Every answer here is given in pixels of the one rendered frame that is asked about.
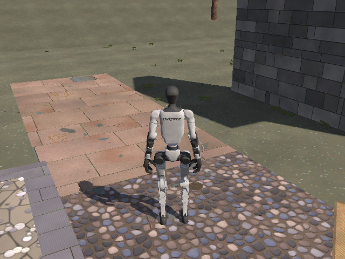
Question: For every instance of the robot left forearm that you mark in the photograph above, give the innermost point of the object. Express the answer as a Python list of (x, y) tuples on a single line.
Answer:
[(149, 147)]

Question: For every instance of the robot head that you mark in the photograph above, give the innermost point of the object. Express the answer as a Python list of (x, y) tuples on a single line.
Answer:
[(172, 93)]

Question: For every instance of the robot right hand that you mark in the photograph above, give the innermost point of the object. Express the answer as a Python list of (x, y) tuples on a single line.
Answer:
[(198, 165)]

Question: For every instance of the robot left foot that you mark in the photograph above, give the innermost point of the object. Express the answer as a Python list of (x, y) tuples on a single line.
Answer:
[(163, 220)]

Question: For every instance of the robot right forearm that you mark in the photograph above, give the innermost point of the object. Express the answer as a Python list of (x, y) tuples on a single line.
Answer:
[(195, 147)]

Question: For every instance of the robot right upper arm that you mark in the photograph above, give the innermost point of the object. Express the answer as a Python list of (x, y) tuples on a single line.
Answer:
[(191, 124)]

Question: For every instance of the robot left upper arm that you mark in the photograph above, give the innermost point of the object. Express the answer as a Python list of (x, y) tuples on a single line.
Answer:
[(153, 124)]

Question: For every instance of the robot left hand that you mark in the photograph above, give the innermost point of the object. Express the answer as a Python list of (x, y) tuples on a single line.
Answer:
[(146, 165)]

